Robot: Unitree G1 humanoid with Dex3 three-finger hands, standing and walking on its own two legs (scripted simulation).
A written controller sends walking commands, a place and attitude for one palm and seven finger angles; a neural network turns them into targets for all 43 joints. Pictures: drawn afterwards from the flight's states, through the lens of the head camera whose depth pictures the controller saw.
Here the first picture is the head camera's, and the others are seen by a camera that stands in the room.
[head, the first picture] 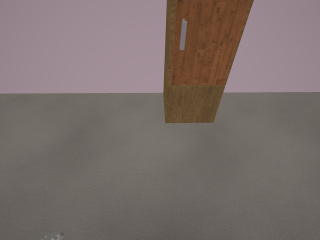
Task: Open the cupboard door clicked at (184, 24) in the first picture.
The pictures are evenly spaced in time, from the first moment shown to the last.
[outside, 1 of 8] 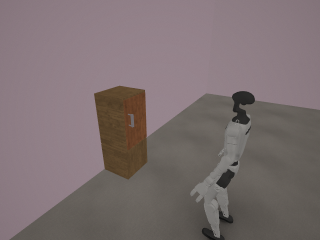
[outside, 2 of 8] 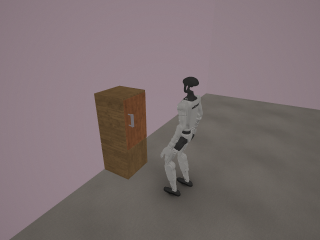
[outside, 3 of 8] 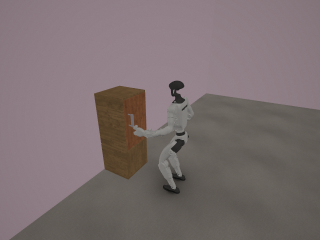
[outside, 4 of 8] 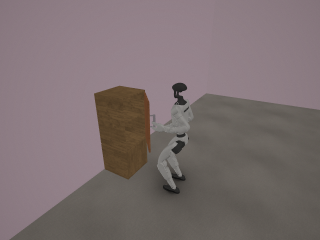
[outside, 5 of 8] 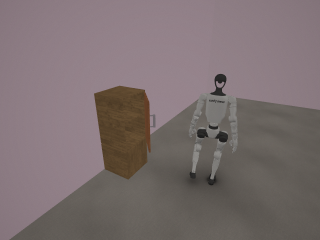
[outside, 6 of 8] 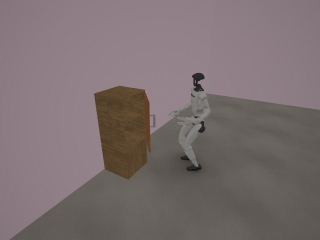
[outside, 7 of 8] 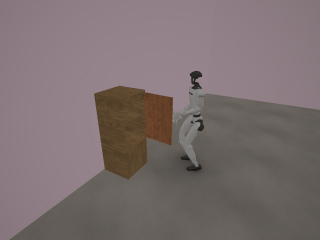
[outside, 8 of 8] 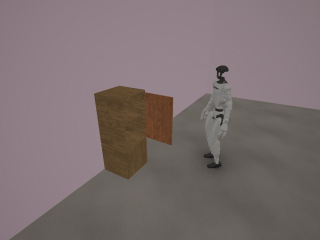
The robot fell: no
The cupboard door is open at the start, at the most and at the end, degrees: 0 88 88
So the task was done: yes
